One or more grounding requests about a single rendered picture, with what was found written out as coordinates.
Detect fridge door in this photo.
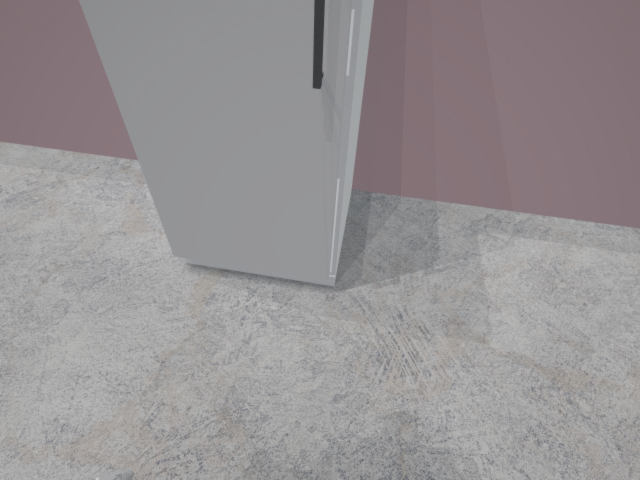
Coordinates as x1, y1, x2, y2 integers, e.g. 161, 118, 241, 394
79, 0, 353, 281

